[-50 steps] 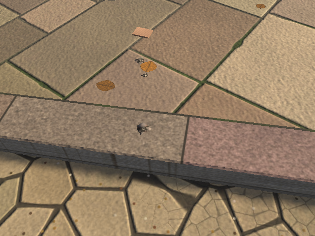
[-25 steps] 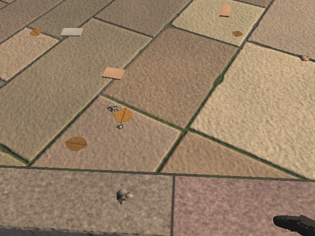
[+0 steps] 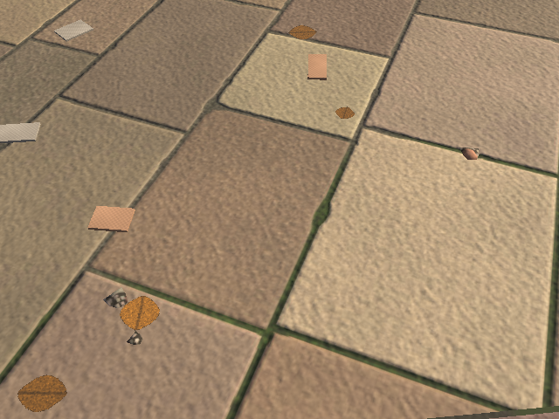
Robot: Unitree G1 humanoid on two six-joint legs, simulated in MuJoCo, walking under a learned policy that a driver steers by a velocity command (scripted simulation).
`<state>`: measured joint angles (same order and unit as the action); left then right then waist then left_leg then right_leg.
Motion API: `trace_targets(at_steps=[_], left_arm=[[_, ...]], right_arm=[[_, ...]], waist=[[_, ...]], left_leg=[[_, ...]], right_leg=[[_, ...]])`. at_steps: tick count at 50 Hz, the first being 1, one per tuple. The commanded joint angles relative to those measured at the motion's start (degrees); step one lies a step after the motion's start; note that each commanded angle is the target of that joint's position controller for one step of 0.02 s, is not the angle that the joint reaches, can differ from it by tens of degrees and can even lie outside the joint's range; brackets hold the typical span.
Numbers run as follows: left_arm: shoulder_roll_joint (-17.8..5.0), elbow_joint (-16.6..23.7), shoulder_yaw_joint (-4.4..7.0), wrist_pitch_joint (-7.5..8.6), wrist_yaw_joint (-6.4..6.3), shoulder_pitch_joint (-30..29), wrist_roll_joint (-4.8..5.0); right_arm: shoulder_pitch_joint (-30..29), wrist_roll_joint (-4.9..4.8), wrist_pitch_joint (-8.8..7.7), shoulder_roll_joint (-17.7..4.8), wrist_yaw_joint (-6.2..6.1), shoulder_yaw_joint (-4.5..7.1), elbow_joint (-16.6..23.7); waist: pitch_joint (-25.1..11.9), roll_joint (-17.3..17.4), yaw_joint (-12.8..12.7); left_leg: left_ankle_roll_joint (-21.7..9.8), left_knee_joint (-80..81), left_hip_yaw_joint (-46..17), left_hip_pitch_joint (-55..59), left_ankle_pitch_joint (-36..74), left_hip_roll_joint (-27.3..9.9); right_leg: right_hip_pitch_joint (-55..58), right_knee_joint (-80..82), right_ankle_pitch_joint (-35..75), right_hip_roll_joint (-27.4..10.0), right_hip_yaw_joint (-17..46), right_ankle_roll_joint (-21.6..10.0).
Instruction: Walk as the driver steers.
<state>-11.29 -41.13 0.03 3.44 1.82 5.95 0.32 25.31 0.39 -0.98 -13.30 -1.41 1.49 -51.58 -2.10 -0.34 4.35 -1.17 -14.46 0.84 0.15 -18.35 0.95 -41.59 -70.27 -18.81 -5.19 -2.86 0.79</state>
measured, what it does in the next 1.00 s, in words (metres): climbs, turning left: left foot 0.14 m higher, then right foot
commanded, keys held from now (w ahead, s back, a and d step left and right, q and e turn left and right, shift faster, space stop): w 0.12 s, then w+q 0.78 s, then q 0.10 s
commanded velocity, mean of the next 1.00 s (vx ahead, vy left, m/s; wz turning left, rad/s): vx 0.49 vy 0.00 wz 0.38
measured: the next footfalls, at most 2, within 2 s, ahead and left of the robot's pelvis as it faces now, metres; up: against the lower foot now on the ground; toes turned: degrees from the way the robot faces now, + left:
left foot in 0.40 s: +0.39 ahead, +0.00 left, +0.14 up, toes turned +4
right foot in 0.82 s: +0.72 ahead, -0.15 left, +0.14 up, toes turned +25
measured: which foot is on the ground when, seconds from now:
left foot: down 0.00-0.10, up 0.12-0.38, down 0.40-0.82, up 0.84-1.00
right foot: down 0.00-0.40, up 0.42-0.80, down 0.82-1.00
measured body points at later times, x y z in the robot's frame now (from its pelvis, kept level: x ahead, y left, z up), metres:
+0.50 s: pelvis +0.31 -0.06 +0.07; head +0.32 -0.06 +0.52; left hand +0.40 +0.21 -0.04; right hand +0.47 -0.28 -0.04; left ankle +0.35 +0.00 -0.60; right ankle +0.15 -0.20 -0.45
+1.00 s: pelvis +0.62 -0.08 +0.14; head +0.65 -0.07 +0.58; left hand +0.61 +0.22 +0.04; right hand +0.85 -0.28 +0.03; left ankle +0.50 +0.01 -0.50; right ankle +0.68 -0.17 -0.60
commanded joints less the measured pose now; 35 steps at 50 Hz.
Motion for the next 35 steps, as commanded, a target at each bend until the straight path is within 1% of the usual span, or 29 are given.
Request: trace_targets(at_steps=[1,2,3,4,5,6,7,8,9,11,13,14,15,16,17,18,19,20,21,22,23,24,25,27,28,29,31,33,35], left_arm=[[0.3,10.9,-1.82,2.97,1.36,-14.8,0.72],[-1.9,10.3,-1.34,3.41,1.49,-10.0,0.74],[-7.2,8.9,0.77,4.12,1.58,-3.0,0.2],[-8.8,3.8,2.57,3.96,1.18,6.9,0.65],[-12.1,-2.7,4.31,2.54,0.1,20.4,1.31],[-18.0,-6.3,5.22,0.97,-0.77,27.8,-0.39],[-16.2,-5.0,4.72,-1.33,-1.98,29.8,-3.47],[-11.9,-5.8,4.35,-2.86,-2.11,30.4,-5.03],[-9.0,-8.6,3.95,-3.37,-1.82,28.7,-4.04],[-0.7,-9.0,1.34,-3.55,-1.15,17.5,-2.18],[2.3,-9.8,-0.2,-2.85,-1.65,7.6,-0.19],[1.7,-10.4,-0.25,-2.39,-2.75,6.9,-0.49],[-3.7,-8.2,0.39,-1.87,-4.43,2.0,-2.64],[-11.7,-5.4,2.25,0.68,-4.77,-0.1,-2.63],[-19.8,-5.5,4.49,2.16,-4.76,1.5,-1.83],[-22.1,-5.8,5.32,2.09,-4.88,2.0,-0.04],[-22.8,-5.8,5.73,1.21,-4.85,1.7,1.45],[-20.9,-4.5,5.81,0.77,-5.01,-0.1,3.05],[-8.2,-1.7,2.53,1.84,-2.23,6.5,-1.01],[-9.9,-2.4,3.31,4.06,1.18,14.2,-1.3],[-9.5,1.8,3.51,4.0,2.03,6.9,0.17],[-2.8,5.6,1.01,4.28,1.74,2.4,-0.32],[-0.8,7.0,-0.1,4.19,1.08,3.1,-1.03],[-2.6,8.5,-0.52,3.56,0.15,6.0,-0.39],[-4.8,9.0,0.08,3.6,-0.16,4.8,-0.51],[-6.9,9.8,0.68,3.43,-0.71,3.2,-0.7],[-6.4,12.5,0.26,3.65,-1.52,-2.8,-2.0],[-2.9,14.0,-0.88,3.81,-1.45,-8.7,-1.26],[-4.4,13.8,0.06,3.53,-1.27,-10.3,0.6]], right_arm=[[8.5,0.45,1.82,-7.5,-1.55,1.67,-0.6],[3.3,0.74,2.18,-7.6,-1.51,1.46,1.0],[0.2,1.23,2.32,-10.0,-1.07,1.67,2.0],[-2.5,-0.27,1.72,-13.3,-0.68,2.43,2.7],[-9.1,-0.24,-0.53,-12.7,0.22,2.24,4.8],[-10.4,2.52,-3.76,-4.8,0.68,0.72,6.3],[-4.3,-0.85,-6.74,-2.5,2.62,0.4,4.5],[-6.1,-3.33,-6.68,-4.3,3.59,1.2,3.8],[-11.8,-4.7,-5.36,-2.2,3.41,0.96,6.9],[-18.6,-5.2,-1.87,4.2,2.97,-1.62,12.3],[-24.0,-4.18,-0.91,8.8,4.05,-4.73,20.6],[-24.5,-3.14,-1.27,9.5,4.59,-5.62,22.8],[-17.1,-1.89,-1.29,5.4,4.79,-4.91,22.6],[-10.8,-0.6,-1.85,0.5,4.2,-3.11,20.6],[-6.1,0.79,-1.51,-3.4,2.84,-1.0,19.1],[-1.7,1.28,-0.47,-7.4,1.77,0.61,17.4],[2.0,0.93,0.56,-10.0,1.11,1.85,16.1],[7.1,1.02,1.43,-13.3,1.09,3.05,13.6],[0.1,1.61,1.37,-17.3,0.89,2.72,13.3],[-4.0,2.27,0.3,-11.6,1.52,1.16,16.8],[-1.5,0.1,-0.7,-8.4,2.32,0.77,14.0],[-3.8,-1.69,-1.85,-5.8,3.16,0.22,11.7],[-5.9,-1.79,-2.64,-2.8,3.55,-0.31,10.5],[-9.7,-1.14,-2.83,-1.2,3.52,-0.26,11.9],[-11.4,-1.59,-3.25,-1.5,3.2,-0.12,12.8],[-10.8,-1.73,-3.62,-2.3,2.98,0.15,13.0],[-6.0,-1.94,-3.74,-5.0,2.02,1.11,12.0],[-3.7,-2.37,-2.32,-5.9,0.4,1.64,11.2],[-1.8,-2.25,-1.2,-9.4,-0.16,2.8,11.4]], waist=[[4.5,7.6,1.1],[0.8,6.2,-3.2],[-5.2,5.2,-7.6],[-10.2,4.6,-11.5],[-8.2,1.3,-16.4],[-5.8,-20.4,-13.9],[-13.6,-15.4,-14.1],[-14.3,-7.9,-14.9],[-7.8,-8.9,-14.1],[4.5,-9.7,-7.8],[14.7,-8.8,0.0],[15.0,-9.1,1.1],[8.1,-6.9,6.6],[-0.4,-9.6,9.1],[-8.9,-10.0,11.2],[-12.3,-9.2,12.6],[-13.1,-9.4,14.7],[-10.3,-1.6,17.3],[-11.2,27.5,3.7],[-22.5,17.4,1.2],[-10.4,7.6,2.3],[4.2,0.2,-1.3],[7.5,-2.0,-4.7],[6.4,-3.6,-8.5],[5.9,-4.3,-9.2],[4.9,-3.1,-8.4],[4.0,-0.6,-5.5],[2.1,2.9,-2.9],[-1.1,8.2,-1.3]], left_leg=[[-8.3,-8.2,-11.4,25.3,52.1,-17.7],[-5.7,-13.4,-6.7,19.6,67.4,-13.8],[-4.0,-22.2,-5.8,16.1,77.4,-10.9],[-2.7,-31.2,-5.8,8.7,72.2,-10.1],[-1.5,-45.7,-6.3,-14.5,40.0,-6.1],[-1.1,-69.7,-6.3,-48.4,-21.7,2.4],[-1.3,-82.2,-15.8,-61.8,-20.1,6.4],[-0.9,-90.8,-13.7,-65.2,-17.5,5.2],[-0.4,-101.3,-6.2,-73.2,-18.7,4.4],[-0.4,-113.6,-1.0,-80.3,-23.2,1.5],[-1.6,-97.0,2.9,-70.3,-18.2,-1.6],[-1.4,-87.5,6.2,-62.1,-13.1,-1.2],[-1.4,-72.5,9.4,-37.2,-2.0,0.8],[0.1,-68.7,11.9,-18.2,-1.2,4.0],[0.2,-68.0,12.1,-10.9,-4.1,5.7],[-1.3,-60.7,10.2,-12.9,-4.5,6.1],[-3.4,-46.4,7.9,-13.4,-1.5,7.0],[-7.8,-29.9,-5.2,-5.4,7.3,5.2],[-17.7,-16.2,-39.7,-2.1,26.5,-8.2],[-23.6,-8.7,-57.7,1.1,11.1,-13.8],[-22.5,-3.8,-57.4,-5.2,-2.3,-14.8],[-19.6,-5.6,-47.9,-14.6,-3.5,-11.7],[-17.1,-7.9,-39.8,-17.0,3.2,-9.4],[-14.1,-7.0,-24.2,-18.5,10.6,-2.7],[-13.5,-4.1,-22.1,-18.4,13.2,-1.7],[-13.2,-1.6,-20.4,-17.1,16.6,-1.7],[-13.5,-0.3,-19.3,-15.7,26.7,-2.0],[-12.0,-1.2,-15.4,-16.5,24.3,0.2],[-10.9,-1.3,-18.3,-15.8,19.3,-1.5]], right_leg=[[-28.1,5.5,-15.7,-0.2,0.8,-1.4],[-11.9,19.6,-13.6,2.4,0.0,-3.0],[7.5,39.5,-0.1,4.3,0.8,-3.3],[29.8,57.5,24.4,3.6,2.4,-3.1],[53.4,59.9,37.6,-1.0,6.9,-3.7],[78.3,40.6,94.2,-10.6,13.2,-1.9],[82.8,33.2,113.5,-21.2,18.6,-10.4],[79.2,36.0,100.3,-20.9,16.5,-13.6],[74.8,40.0,82.0,-17.5,13.9,-13.7],[55.9,47.7,58.1,-13.8,7.2,-11.1],[27.3,57.6,42.9,-7.1,-3.8,-4.4],[18.1,60.7,43.7,-3.3,-7.4,-2.7],[5.3,62.3,62.2,1.1,-13.5,-2.8],[4.5,59.3,88.5,-2.1,-10.1,-5.3],[14.3,56.5,113.4,-8.5,-5.6,-6.8],[27.8,48.6,123.4,-9.9,-4.4,-6.4],[37.8,37.1,123.9,-10.3,-3.3,-6.1],[32.5,12.1,95.6,-6.7,-1.6,-4.8],[16.3,-19.8,1.8,12.9,0.5,-2.1],[11.3,-34.8,-1.2,12.4,16.6,-4.9],[2.1,-40.4,-4.4,13.0,13.9,-5.9],[-6.3,-39.6,-6.1,10.9,12.7,-6.4],[-8.5,-38.8,-4.9,9.4,11.3,-6.0],[-4.9,-26.4,-3.9,6.4,9.4,-5.2],[-2.8,-16.9,-1.5,5.0,8.3,-4.3],[-1.5,-8.2,0.7,3.8,6.6,-3.6],[0.6,6.2,4.6,3.6,3.6,-1.3],[7.9,25.1,8.9,5.9,1.3,1.3],[15.6,35.1,14.9,8.7,1.1,3.7]])
Keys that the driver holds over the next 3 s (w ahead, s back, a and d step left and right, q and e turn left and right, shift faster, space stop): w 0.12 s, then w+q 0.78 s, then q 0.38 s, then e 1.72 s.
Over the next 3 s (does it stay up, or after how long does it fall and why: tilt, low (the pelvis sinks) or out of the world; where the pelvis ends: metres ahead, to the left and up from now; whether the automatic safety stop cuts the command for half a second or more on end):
stays up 0.75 -0.05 0.14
